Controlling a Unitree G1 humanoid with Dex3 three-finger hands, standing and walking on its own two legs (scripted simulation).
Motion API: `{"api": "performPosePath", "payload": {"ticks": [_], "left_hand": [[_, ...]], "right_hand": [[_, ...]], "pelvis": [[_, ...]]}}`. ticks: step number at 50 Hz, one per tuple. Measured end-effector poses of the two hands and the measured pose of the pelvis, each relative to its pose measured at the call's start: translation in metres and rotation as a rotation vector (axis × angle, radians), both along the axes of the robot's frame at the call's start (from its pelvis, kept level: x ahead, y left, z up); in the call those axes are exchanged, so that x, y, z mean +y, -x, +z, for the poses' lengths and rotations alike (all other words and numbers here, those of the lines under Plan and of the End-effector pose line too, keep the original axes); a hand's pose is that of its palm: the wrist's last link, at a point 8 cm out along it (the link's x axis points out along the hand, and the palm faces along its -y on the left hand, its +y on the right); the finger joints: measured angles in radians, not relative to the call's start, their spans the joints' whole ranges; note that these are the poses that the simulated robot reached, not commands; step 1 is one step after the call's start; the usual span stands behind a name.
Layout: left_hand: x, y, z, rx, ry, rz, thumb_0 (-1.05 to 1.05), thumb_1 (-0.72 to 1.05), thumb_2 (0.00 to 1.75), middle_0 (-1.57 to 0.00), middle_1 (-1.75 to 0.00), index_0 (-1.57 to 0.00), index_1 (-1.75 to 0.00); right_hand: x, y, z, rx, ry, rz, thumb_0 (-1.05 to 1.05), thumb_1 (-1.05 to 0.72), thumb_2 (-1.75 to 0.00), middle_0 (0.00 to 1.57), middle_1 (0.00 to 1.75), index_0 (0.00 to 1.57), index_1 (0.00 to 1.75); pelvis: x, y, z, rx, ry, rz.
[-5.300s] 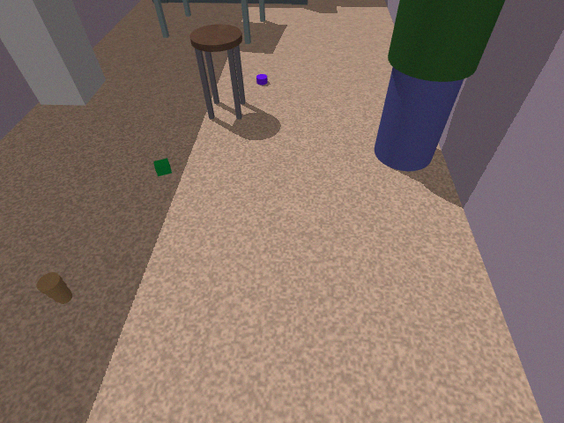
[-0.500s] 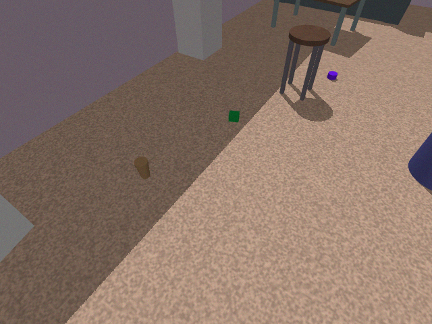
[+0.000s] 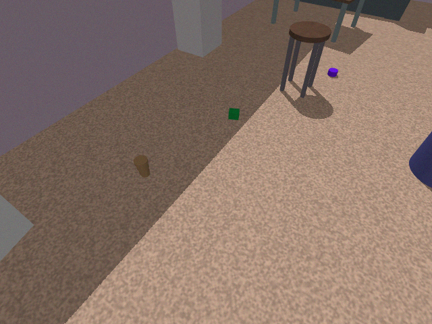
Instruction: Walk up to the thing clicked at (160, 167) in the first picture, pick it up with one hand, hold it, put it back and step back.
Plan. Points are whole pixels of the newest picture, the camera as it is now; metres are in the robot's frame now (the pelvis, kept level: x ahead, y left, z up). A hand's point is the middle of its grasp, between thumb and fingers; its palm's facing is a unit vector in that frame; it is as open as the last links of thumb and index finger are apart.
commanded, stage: stand
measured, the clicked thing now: (234, 114) +1.61 -0.12 -0.75
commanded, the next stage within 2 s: walk up in 0.10 s
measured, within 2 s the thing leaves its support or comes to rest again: neither
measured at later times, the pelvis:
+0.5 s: pelvis +0.08 +0.04 -0.01, yaw -6 degrees
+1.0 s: pelvis +0.14 +0.04 -0.04, yaw -11 degrees
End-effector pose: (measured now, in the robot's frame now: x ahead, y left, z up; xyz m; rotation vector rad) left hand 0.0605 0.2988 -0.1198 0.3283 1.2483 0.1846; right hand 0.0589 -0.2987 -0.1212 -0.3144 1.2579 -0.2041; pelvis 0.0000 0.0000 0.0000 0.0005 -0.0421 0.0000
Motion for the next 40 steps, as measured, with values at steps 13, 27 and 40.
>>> {"api": "performPosePath", "payload": {"ticks": [13,27,40], "left_hand": [[0.019,0.003,0.004,-0.011,-0.008,0.015,0.00,0.90,0.89,-0.21,-0.30,-0.20,-0.30],[0.066,-0.074,-0.007,0.074,-0.019,-0.083,0.00,0.90,0.90,-0.20,-0.30,-0.20,-0.30],[0.012,-0.224,-0.005,-0.124,-0.042,-0.225,0.00,0.90,0.90,-0.20,-0.30,-0.20,-0.30]], "right_hand": [[-0.007,-0.024,0.006,-0.038,0.023,0.022,0.01,-0.90,-0.90,0.21,0.30,0.20,0.30],[0.022,-0.047,0.023,-0.085,0.074,-0.084,0.01,-0.90,-0.90,0.21,0.30,0.20,0.30],[0.010,-0.086,-0.029,-0.049,0.014,-0.182,0.01,-0.90,-0.90,0.21,0.30,0.20,0.30]], "pelvis": [[0.011,-0.020,-0.004,0.009,0.010,-0.032],[0.044,-0.092,-0.008,-0.014,0.002,-0.111],[0.025,-0.135,-0.031,-0.027,-0.005,-0.168]]}}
